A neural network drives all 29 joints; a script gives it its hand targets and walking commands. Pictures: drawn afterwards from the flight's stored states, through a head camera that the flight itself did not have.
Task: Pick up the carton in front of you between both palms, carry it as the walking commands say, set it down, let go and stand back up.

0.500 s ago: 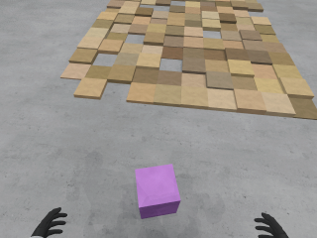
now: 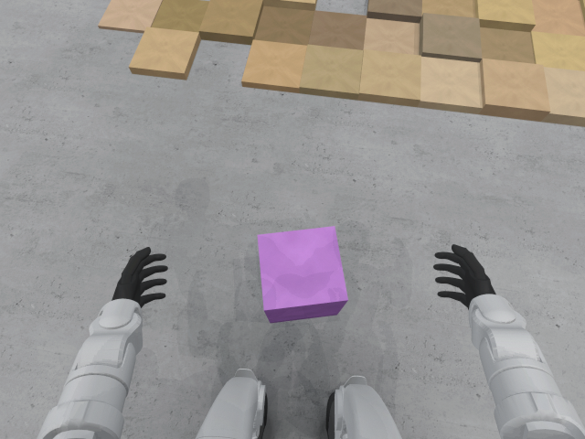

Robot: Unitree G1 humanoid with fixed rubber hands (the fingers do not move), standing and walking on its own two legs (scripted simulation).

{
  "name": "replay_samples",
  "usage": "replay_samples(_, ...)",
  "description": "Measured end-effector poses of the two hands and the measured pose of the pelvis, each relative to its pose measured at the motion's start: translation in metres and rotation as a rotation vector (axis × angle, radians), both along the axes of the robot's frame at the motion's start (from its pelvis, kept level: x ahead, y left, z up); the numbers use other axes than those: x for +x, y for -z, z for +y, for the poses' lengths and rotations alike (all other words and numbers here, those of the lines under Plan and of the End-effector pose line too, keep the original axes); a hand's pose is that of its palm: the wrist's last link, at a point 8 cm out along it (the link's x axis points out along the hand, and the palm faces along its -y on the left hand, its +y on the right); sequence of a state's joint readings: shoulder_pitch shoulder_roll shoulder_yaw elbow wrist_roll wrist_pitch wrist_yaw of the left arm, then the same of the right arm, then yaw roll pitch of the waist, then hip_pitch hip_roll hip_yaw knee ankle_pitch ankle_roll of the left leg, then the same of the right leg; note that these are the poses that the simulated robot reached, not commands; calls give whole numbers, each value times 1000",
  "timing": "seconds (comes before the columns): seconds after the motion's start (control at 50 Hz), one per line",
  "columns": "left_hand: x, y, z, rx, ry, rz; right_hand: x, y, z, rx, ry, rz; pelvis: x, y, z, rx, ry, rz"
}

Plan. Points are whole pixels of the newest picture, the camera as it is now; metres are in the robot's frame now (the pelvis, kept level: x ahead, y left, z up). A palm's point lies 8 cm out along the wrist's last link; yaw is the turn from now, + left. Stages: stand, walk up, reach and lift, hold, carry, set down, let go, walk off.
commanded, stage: reach and lift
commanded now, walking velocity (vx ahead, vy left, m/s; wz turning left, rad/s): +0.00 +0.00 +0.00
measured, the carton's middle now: (300, 278) +0.47 +0.01 -0.58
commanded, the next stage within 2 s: none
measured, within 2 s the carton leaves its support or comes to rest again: neither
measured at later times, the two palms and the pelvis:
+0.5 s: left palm (193, 226) +0.44 +0.21 -0.14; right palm (413, 202) +0.51 -0.18 -0.14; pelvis -0.06 -0.01 -0.06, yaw +0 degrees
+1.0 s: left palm (218, 263) +0.44 +0.21 -0.36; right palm (383, 251) +0.49 -0.18 -0.37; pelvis -0.06 +0.00 -0.21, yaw +2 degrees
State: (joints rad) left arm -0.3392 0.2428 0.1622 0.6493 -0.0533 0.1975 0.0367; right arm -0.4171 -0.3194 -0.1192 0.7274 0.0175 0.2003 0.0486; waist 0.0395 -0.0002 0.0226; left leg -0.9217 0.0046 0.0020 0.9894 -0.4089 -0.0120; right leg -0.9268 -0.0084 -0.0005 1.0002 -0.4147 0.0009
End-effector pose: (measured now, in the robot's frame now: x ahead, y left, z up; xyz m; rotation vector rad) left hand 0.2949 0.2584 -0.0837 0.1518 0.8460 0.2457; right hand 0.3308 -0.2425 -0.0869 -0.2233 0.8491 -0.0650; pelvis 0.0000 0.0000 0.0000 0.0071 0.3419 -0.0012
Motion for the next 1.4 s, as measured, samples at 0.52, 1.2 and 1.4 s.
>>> replay_samples(0.52, 147, 65, -54, -97, -103, -213, 179, 57, 64, 131, -82, -170, -61, 59, -12, 25, 12, 373)
replay_samples(1.2, 138, 351, -56, -112, -95, -153, 162, 349, 71, 118, -16, -154, -87, 285, -1, 37, -9, 413)
replay_samples(1.4, 139, 417, -61, -118, -75, -101, 161, 415, 77, 124, -16, -108, -95, 323, -2, 37, -16, 327)
